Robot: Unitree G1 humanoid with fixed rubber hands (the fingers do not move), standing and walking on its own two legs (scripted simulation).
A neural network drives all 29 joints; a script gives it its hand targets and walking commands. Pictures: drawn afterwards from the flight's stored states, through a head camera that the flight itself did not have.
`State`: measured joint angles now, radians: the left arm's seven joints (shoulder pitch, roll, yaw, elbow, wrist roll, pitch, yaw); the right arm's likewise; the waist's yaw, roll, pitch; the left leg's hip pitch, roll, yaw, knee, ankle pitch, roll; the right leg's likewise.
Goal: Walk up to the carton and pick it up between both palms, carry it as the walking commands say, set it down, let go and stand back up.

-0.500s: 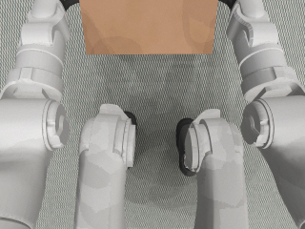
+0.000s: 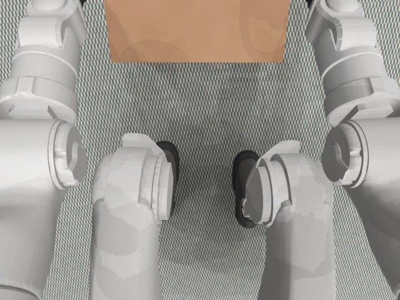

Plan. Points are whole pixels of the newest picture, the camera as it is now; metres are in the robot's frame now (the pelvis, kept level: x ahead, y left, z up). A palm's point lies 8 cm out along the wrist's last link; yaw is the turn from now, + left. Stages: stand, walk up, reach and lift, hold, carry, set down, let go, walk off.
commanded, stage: set down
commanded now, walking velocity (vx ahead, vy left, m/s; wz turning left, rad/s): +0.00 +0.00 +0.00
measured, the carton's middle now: out of the picture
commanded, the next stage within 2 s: none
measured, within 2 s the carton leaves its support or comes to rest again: rests again in 0.12 s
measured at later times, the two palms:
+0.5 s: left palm out of the picture +0.53 +0.23 -0.19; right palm out of the picture +0.56 -0.13 -0.18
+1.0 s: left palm out of the picture +0.53 +0.23 -0.19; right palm out of the picture +0.55 -0.13 -0.19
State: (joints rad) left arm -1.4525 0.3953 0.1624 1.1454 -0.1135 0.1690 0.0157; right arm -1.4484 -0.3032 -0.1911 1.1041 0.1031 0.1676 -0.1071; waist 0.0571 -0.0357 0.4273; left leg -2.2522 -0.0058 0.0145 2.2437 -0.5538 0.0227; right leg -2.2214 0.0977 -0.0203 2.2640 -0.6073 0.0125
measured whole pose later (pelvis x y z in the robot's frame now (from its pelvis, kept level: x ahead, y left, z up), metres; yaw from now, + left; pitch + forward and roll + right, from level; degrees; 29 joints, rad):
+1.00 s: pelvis +0.00 +0.00 -0.01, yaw +0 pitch +30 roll -1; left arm -1.49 0.42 0.16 1.22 -0.15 0.04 0.02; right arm -1.50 -0.33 -0.11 1.16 0.17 0.07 -0.10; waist 0.04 -0.02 0.51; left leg -2.24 0.01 0.02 2.28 -0.56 0.04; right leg -2.20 0.07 -0.03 2.30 -0.62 0.01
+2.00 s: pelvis +0.00 +0.01 +0.08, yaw +1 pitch +43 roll -2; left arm -1.33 0.47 0.21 1.00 -0.18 0.16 -0.01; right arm -1.34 -0.37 -0.19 0.95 0.13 0.18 -0.08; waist 0.04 -0.01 0.14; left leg -2.19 -0.01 0.02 1.94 -0.50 0.04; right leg -2.14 0.04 -0.02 1.96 -0.57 0.01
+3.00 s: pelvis +0.05 +0.01 +0.31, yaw +2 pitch +45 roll -1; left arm -1.07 0.36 0.37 0.92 0.02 0.14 -0.11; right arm -1.05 -0.25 -0.32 0.85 -0.04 0.16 0.01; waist 0.02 -0.02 -0.07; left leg -1.50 -0.03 -0.01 0.99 -0.27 0.02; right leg -1.47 0.04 0.02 1.00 -0.31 0.01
